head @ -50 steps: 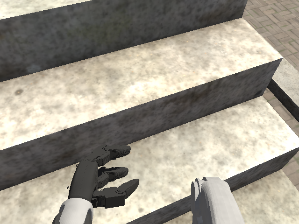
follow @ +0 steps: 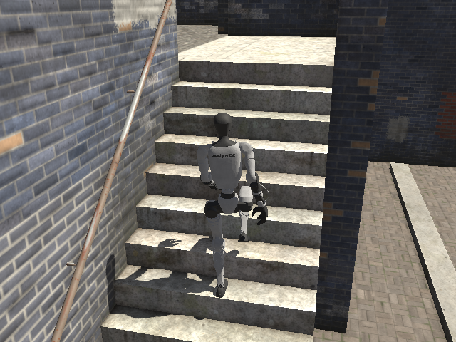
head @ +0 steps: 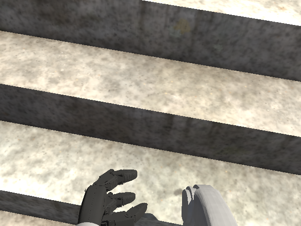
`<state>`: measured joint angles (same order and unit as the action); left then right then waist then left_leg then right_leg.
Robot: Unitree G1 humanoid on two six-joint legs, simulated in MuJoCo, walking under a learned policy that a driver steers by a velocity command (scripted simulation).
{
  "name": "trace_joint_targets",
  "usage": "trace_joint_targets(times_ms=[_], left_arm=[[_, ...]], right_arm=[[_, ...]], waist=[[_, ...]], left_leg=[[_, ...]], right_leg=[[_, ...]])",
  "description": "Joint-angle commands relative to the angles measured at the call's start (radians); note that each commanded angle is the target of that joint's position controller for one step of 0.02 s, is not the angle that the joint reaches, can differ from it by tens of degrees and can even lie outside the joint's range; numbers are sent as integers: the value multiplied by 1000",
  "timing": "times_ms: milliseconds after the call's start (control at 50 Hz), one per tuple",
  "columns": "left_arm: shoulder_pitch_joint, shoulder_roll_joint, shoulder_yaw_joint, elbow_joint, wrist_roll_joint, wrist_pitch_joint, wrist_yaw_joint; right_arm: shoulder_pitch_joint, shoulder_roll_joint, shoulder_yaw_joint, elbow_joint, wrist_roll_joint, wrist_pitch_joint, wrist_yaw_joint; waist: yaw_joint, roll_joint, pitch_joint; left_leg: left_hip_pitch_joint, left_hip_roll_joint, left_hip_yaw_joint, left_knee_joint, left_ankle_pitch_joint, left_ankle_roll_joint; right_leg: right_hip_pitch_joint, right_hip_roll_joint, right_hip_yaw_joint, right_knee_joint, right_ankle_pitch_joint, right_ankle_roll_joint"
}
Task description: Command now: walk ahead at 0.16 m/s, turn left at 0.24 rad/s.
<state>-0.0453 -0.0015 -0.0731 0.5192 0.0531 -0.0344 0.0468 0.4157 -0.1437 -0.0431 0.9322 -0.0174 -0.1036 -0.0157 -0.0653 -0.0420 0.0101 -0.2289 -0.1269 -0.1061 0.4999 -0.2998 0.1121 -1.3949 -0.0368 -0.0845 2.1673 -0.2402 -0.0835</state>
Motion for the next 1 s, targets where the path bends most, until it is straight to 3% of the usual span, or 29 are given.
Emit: trace_joint_targets(times_ms=[20,40,60,100,120,140,160,180,200,220,240,260,300,320,360,420,460,500,540,580,600,620,640,660,700,820,880,940,1000], left_arm=[[-192,14,-6,-146,-15,13,-4],[-208,0,-12,-140,-20,17,-7],[-113,28,4,-80,-32,16,-11],[115,104,39,8,-67,20,-7],[252,153,56,70,-82,28,-2],[332,187,73,95,-73,25,-1],[416,256,106,150,-41,28,10],[373,223,102,164,-23,66,36],[233,226,125,145,-21,71,33],[131,219,139,183,-33,61,29],[134,196,137,251,-39,44,25],[165,141,120,310,-45,29,25],[190,67,95,385,-32,0,10],[218,60,90,411,-31,-17,5],[253,116,104,418,-41,-47,-9],[274,190,123,401,-52,-67,6],[235,198,129,368,-54,-59,37],[306,249,147,358,-41,-54,45],[330,244,153,369,-25,-55,32],[431,222,154,409,-35,-36,11],[449,202,155,414,-35,-26,1],[517,160,148,400,-45,-20,-7],[546,105,123,411,-76,-8,-15],[500,116,122,427,-76,1,-12],[441,168,130,439,-58,7,0],[408,189,128,429,-39,-4,-18],[400,180,126,415,-39,-14,-33],[373,168,134,368,-31,-17,-23],[225,167,131,233,-35,-45,-30]], right_arm=[[115,-118,-29,-21,3,17,-50],[126,-122,-35,-7,3,32,-64],[66,-125,-36,-41,15,37,-68],[-27,-211,-59,-108,34,10,-70],[-22,-247,-66,-91,54,-21,-49],[-60,-264,-75,-94,73,-45,-20],[-36,-221,-73,-116,84,-60,10],[-36,-158,-72,-106,55,-33,53],[-44,-76,-63,-151,-4,-3,59],[-107,7,-41,-215,-39,26,42],[-161,46,-12,-265,-63,42,14],[-149,50,5,-289,-60,50,-5],[-42,71,26,-253,-25,63,-8],[-27,84,32,-236,-11,62,-8],[-34,73,33,-242,-20,54,-7],[-87,20,22,-244,-22,74,-15],[-109,27,32,-240,-1,79,-13],[-174,18,33,-214,38,80,0],[-82,49,31,-159,24,74,-14],[-32,58,29,-117,13,55,-25],[-38,38,23,-107,7,38,-23],[-21,-1,18,-108,-5,28,-23],[-82,43,39,-129,-12,34,-26],[-121,66,40,-133,-14,36,-28],[-113,18,24,-110,-3,41,-33],[54,-113,-41,-37,9,66,-32],[40,-110,-44,-6,1,58,-35],[-6,-149,-57,27,-12,19,-35],[44,-130,-49,78,-24,-28,-35]], waist=[[-20,139,-62],[-19,157,-75],[27,137,-151],[123,210,-357],[168,215,-403],[225,186,-436],[230,1,-469],[214,-205,-468],[156,-77,-375],[69,24,-192],[42,71,-28],[7,134,64],[-42,141,98],[-45,113,96],[-51,85,52],[-29,7,-19],[-34,-81,-77],[56,-133,-102],[53,-126,-128],[69,-56,-86],[76,17,-50],[105,135,-101],[118,188,-164],[110,165,-99],[93,110,3],[26,198,12],[33,180,-2],[53,136,-32],[55,52,-74]], left_leg=[[79,242,-177,-338,759,53],[129,255,-133,-366,834,55],[142,231,6,-316,1215,26],[132,276,-9,-177,1890,32],[217,328,-21,-64,1949,49],[225,307,-9,123,1910,42],[-31,210,-34,435,1361,-26],[-163,8,-31,894,188,-87],[-307,-25,-144,1326,118,-96],[-496,-7,-127,1522,189,-71],[-628,2,-120,1594,187,-32],[-671,16,-122,1590,169,-21],[-694,19,-113,1534,180,-27],[-711,19,-112,1483,221,-31],[-704,53,-97,1316,297,-38],[-691,127,44,1109,359,-70],[-515,216,100,800,355,-76],[-253,206,201,510,201,-37],[-177,189,190,350,145,-18],[-84,112,243,13,108,-27],[-63,168,161,-61,144,-38],[94,313,-13,-34,531,-17],[109,395,-102,-88,537,67],[-9,369,-126,-147,283,65],[-107,286,-55,-186,11,13],[30,353,-225,-300,-418,139],[-20,435,-277,-374,-456,200],[-40,499,-248,-392,-320,256],[204,496,-150,-350,-274,171]], right_leg=[[125,6,-88,-207,-42,-6],[212,-5,-72,-326,-92,-29],[439,23,-103,-519,-176,-47],[889,105,-116,-779,-159,-51],[972,115,-79,-936,-192,-48],[1105,127,-18,-1163,-175,-52],[1314,-70,367,-1253,206,-200],[1196,-243,810,-1654,390,-376],[1037,-255,935,-1723,67,-396],[902,-241,846,-1688,-356,-338],[785,-221,715,-1659,-521,-251],[723,-187,560,-1657,-429,-173],[707,-133,348,-1637,-236,-102],[726,-115,268,-1619,-136,-94],[801,-103,179,-1638,42,-93],[913,-123,151,-1688,128,-132],[928,-111,136,-1740,117,-122],[917,-116,138,-1831,152,-120],[1055,-170,154,-1821,288,-122],[1145,-137,140,-1711,344,-92],[1152,-114,130,-1583,261,-61],[1021,-105,142,-1491,-32,-12],[994,-99,132,-1560,-105,31],[1034,-87,111,-1630,-62,44],[1094,-68,108,-1698,-17,30],[839,9,8,-1462,-197,-22],[800,-3,9,-1223,-183,-49],[639,-1,61,-588,-217,-29],[300,-6,151,-290,-135,-45]])
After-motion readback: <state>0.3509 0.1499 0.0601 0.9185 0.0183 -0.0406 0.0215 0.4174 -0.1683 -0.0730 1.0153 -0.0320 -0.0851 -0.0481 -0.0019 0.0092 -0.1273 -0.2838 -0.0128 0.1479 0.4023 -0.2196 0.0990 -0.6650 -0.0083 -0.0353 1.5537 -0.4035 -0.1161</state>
